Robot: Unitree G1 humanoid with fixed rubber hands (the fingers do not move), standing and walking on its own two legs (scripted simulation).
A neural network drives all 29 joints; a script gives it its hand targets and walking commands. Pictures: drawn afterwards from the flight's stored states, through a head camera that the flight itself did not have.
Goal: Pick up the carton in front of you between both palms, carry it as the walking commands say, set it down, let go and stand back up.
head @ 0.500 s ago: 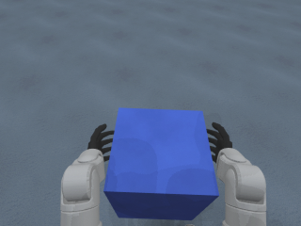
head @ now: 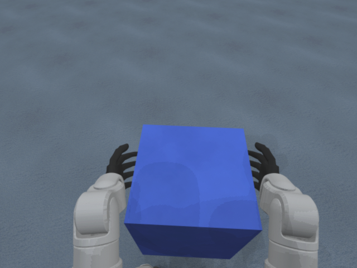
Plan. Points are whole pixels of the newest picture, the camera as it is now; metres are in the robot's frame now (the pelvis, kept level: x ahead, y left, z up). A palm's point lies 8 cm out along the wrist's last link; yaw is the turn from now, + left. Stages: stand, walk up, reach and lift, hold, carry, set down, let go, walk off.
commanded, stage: carry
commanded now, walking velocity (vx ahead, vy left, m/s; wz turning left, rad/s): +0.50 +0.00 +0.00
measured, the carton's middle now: (189, 196) +0.27 +0.00 +0.02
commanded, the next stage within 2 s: none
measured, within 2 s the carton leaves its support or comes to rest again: neither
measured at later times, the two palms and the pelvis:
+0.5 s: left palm (135, 87) +0.58 +0.16 +0.09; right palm (235, 85) +0.59 -0.14 +0.10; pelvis +0.32 +0.01 +0.00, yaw -1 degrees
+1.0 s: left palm (153, 39) +0.91 +0.14 +0.09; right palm (228, 39) +0.91 -0.16 +0.09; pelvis +0.65 +0.00 +0.00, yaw +0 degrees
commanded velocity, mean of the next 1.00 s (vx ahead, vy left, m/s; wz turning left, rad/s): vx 0.50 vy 0.00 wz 0.00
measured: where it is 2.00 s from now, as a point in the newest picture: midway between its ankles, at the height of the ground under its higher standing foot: (184, 123)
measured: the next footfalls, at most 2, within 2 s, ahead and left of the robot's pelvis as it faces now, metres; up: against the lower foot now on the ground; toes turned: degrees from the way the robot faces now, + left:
left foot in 0.06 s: +0.22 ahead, +0.11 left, +0.00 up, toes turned +11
right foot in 0.56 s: +0.56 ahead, -0.11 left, +0.00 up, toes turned -12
